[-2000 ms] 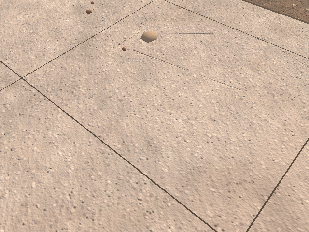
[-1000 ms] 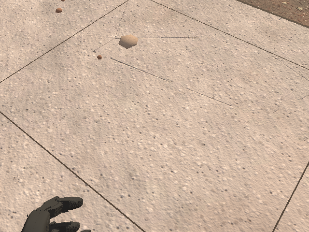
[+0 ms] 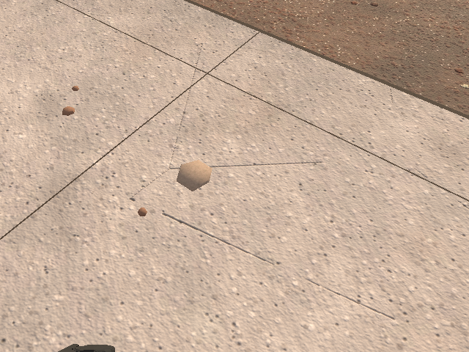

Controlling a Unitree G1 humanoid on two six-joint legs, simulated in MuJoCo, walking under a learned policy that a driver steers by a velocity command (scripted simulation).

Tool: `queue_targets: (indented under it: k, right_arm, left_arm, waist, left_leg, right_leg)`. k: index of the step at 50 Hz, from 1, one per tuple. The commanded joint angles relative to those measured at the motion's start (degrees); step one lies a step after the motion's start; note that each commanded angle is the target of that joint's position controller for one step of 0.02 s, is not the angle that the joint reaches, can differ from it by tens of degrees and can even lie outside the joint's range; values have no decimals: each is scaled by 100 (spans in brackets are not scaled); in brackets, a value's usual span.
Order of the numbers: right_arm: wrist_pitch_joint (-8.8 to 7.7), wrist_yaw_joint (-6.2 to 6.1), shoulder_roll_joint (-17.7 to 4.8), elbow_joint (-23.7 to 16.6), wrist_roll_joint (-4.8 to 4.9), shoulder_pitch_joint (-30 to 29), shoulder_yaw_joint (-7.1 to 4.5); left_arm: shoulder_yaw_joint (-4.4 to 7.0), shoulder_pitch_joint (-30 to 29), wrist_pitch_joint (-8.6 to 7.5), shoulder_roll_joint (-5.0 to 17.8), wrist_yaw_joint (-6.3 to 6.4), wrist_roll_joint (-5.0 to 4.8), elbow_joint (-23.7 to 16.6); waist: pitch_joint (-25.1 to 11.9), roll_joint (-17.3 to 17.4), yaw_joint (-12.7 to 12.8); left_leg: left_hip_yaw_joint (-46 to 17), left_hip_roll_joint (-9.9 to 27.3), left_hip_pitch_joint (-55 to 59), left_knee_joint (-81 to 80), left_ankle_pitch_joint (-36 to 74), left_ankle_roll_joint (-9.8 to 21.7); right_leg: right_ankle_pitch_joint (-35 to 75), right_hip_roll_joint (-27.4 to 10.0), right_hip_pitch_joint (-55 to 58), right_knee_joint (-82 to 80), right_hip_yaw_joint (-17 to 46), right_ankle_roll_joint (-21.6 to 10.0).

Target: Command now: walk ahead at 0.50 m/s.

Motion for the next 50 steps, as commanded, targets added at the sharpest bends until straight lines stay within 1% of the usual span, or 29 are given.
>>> queue_targets:
  k: [1, 2, 3, 4, 5, 6, 7, 8, 9, 11, 13, 17, 20, 24, 27, 28, 29, 30, 31, 32, 33, 34, 35, 36, 38, 40, 45, 48, 50]
  right_arm:
    - [48, -68, -1063, -174, 23, -105, -261]
    - [91, -76, -1019, -179, 9, -190, -238]
    - [109, -93, -808, -242, -65, -117, -140]
    - [10, -41, -228, -382, -104, 555, 49]
    - [-118, -19, -277, -286, -68, 472, 63]
    - [-213, 32, -783, -409, 104, 8, -77]
    - [-253, 34, -819, -527, 151, -409, -75]
    - [-243, 7, -774, -565, 66, -632, -84]
    - [-185, -17, -734, -539, 2, -583, -117]
    - [-58, -28, -508, -442, -31, -354, -86]
    - [11, -54, -428, -506, -66, -515, -73]
    - [-33, -35, -318, -744, -113, -1298, -43]
    - [-108, 31, -203, -928, -82, -1961, 5]
    - [-212, 161, -278, -1132, -25, -2532, 11]
    - [-286, 192, -534, -1080, -25, -2227, -72]
    - [-307, 169, -659, -955, -34, -1766, -143]
    - [-325, 118, -930, -736, -76, -949, -273]
    - [-308, 57, -1341, -628, -164, 36, -378]
    - [-228, 85, -1590, -518, -162, 154, -436]
    - [-221, 88, -932, -627, -124, -12, -269]
    - [-226, 67, -651, -658, -99, -344, -189]
    - [-231, 72, -563, -662, -123, -685, -154]
    - [-229, 76, -420, -634, -143, -921, -127]
    - [-248, 71, -381, -609, -191, -1056, -117]
    - [-293, 66, -392, -539, -178, -1173, -148]
    - [-320, 36, -531, -456, -174, -1161, -207]
    - [-237, -50, -788, -333, -157, -1048, -293]
    - [-148, -75, -936, -238, -84, -799, -345]
    - [-70, -74, -1032, -173, -11, -681, -386]
  left_arm:
    - [217, -29, -122, 721, -40, -5, -374]
    - [327, 644, -124, 889, -11, 7, -174]
    - [466, 1624, -113, 1209, 45, 28, 87]
    - [614, 2277, -70, 1810, 83, 112, 191]
    - [514, 2404, -43, 1455, 63, 6, 231]
    - [406, 2022, -53, 1172, 66, -17, 177]
    - [358, 1600, -52, 1012, 78, 7, 72]
    - [309, 1243, -61, 848, 65, 51, 34]
    - [258, 1033, -97, 679, 57, 107, -1]
    - [260, 949, -152, 656, 45, 109, 32]
    - [298, 1066, -201, 789, 75, 82, 137]
    - [322, 1432, -145, 888, 182, 40, 325]
    - [339, 1803, -77, 973, 236, -25, 478]
    - [373, 2151, 47, 1016, 285, -78, 630]
    - [439, 2064, 121, 1104, 340, -79, 633]
    - [440, 1957, 143, 1099, 342, -76, 601]
    - [378, 1930, 144, 928, 333, -28, 547]
    - [249, 1907, 142, 555, 331, 106, 336]
    - [114, 2683, 35, 15, 308, -46, 208]
    - [263, 2422, 0, 690, 314, -166, 312]
    - [361, 1932, -1, 958, 318, -226, 186]
    - [366, 1737, 20, 874, 341, -196, 161]
    - [394, 1634, 54, 797, 340, -131, 131]
    - [408, 1717, 119, 677, 318, -131, 120]
    - [391, 1683, 251, 458, 292, -144, 36]
    - [388, 1464, 330, 402, 288, -103, -126]
    - [327, 744, 281, 311, 124, -68, -409]
    - [294, 203, 275, 303, 22, -60, -640]
    - [308, -6, 297, 374, -27, -59, -791]
  waist:
    - [37, 713, 411]
    - [-372, 664, 775]
    - [-1122, 430, 1137]
    - [-2008, -829, 989]
    - [-2355, -1263, 1083]
    - [-1516, -815, 1073]
    - [-923, -438, 937]
    - [-462, -128, 769]
    - [-312, -232, 568]
    - [-279, -312, 385]
    - [-144, -191, 352]
    - [47, -41, 567]
    - [190, -13, 788]
    - [295, -78, 905]
    - [128, -271, 618]
    - [-108, -289, 344]
    - [-716, -185, -16]
    - [-1696, 518, -360]
    - [-2329, 2288, 76]
    - [-1885, 1583, -98]
    - [-1115, 1190, -101]
    - [-725, 797, 63]
    - [-413, 769, 189]
    - [-302, 926, 346]
    - [-131, 891, 452]
    - [11, 723, 479]
    - [179, 548, 286]
    - [333, 483, 97]
    - [403, 508, 83]
  left_leg:
    - [-711, 1753, 110, 380, 3173, 810]
    - [-503, 1505, -16, 1207, 3993, 679]
    - [-264, 1187, -725, 2539, 3581, 492]
    - [7, 332, -3046, 4829, 1427, 52]
    - [-739, -72, -4028, 5823, -1556, -4]
    - [-981, 286, -4628, 6274, -1371, 102]
    - [-787, 608, -4679, 6114, -851, 178]
    - [-670, 839, -4503, 5734, -388, 162]
    - [-716, 1029, -4141, 5407, -56, 150]
    - [-681, 1108, -3710, 5158, 233, 60]
    - [-638, 1144, -3886, 4776, 581, -62]
    - [-545, 1083, -4188, 3385, 1761, -202]
    - [-419, 832, -3950, 2366, 2327, -245]
    - [-510, 636, -3851, 1655, 2178, -211]
    - [-541, 526, -3189, 1382, 1638, -49]
    - [-423, 427, -2490, 1220, 1528, 67]
    - [-480, 559, -1187, 1321, 1592, 271]
    - [-1577, 1658, 506, 1552, 1524, 604]
    - [-4033, 2774, 2052, 869, 222, 1364]
    - [-4079, 2593, 1660, 534, -538, 1192]
    - [-3137, 2420, 943, 438, -407, 955]
    - [-2528, 2203, 221, 285, 180, 865]
    - [-2040, 2023, -320, 102, 596, 847]
    - [-1642, 1908, -718, -75, 846, 813]
    - [-1121, 1857, -1072, -356, 1220, 904]
    - [-748, 1899, -1127, -514, 1545, 987]
    - [247, 1745, -915, -598, 1950, 883]
    - [544, 1852, -551, -533, 1985, 809]
    - [651, 1976, -165, -351, 2171, 718]
  right_leg:
    - [-538, 138, 416, -194, -118, -246]
    - [-538, 336, 1365, -312, -315, -384]
    - [-349, 16, 2922, -85, 1, -618]
    - [-1125, -1427, 5246, -233, 2437, -1502]
    - [-1926, -1801, 5609, -1212, 4108, -1766]
    - [-2415, -1673, 4992, -1367, 3518, -1496]
    - [-2216, -1478, 4178, -1470, 2777, -1309]
    - [-1755, -1255, 3358, -1669, 2214, -1224]
    - [-1321, -1058, 2835, -1839, 1823, -1139]
    - [-788, -890, 2361, -2131, 1390, -1187]
    - [-291, -860, 2260, -2306, 1047, -1265]
    - [199, -672, 2483, -2384, 568, -1133]
    - [10, -578, 2584, -2343, 507, -1045]
    - [-57, -819, 3108, -1931, 838, -1022]
    - [296, -971, 3336, -1439, 1128, -865]
    - [829, -830, 3253, -973, 1064, -767]
    - [988, -480, 2854, 18, 858, -600]
    - [-471, 30, 1770, 1814, 518, -376]
    - [-3506, 750, -287, 3526, 280, -96]
    - [-3490, 392, -804, 4182, 800, -100]
    - [-2950, 171, -1031, 4251, 702, -129]
    - [-2482, -67, -821, 4125, 589, -90]
    - [-2181, -214, -668, 3872, 580, -60]
    - [-1977, -357, -354, 3732, 594, -41]
    - [-1827, -441, -250, 3560, 492, 13]
    - [-1508, -489, -475, 3226, 501, 77]
    - [-214, -418, -424, 1668, 192, 86]
    - [-140, -326, -387, 1051, -89, -7]
    - [-425, -264, -428, 813, -190, -130]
